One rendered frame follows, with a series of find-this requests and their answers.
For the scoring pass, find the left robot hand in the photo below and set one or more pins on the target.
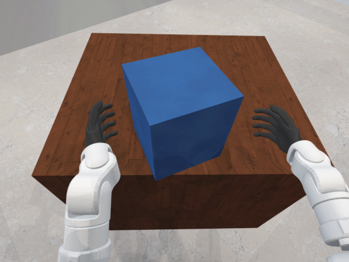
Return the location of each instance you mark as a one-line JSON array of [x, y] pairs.
[[94, 129]]

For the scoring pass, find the carton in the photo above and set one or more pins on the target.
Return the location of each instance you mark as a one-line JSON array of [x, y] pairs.
[[183, 108]]

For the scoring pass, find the pedestal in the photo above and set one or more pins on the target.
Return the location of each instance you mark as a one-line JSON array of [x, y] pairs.
[[247, 185]]

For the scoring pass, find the robot left forearm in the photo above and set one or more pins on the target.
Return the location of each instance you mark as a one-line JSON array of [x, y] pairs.
[[88, 207]]

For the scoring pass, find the robot right forearm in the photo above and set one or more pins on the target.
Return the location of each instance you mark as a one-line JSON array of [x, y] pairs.
[[326, 190]]

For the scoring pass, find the right robot hand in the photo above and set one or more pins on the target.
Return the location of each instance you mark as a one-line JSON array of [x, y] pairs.
[[284, 132]]

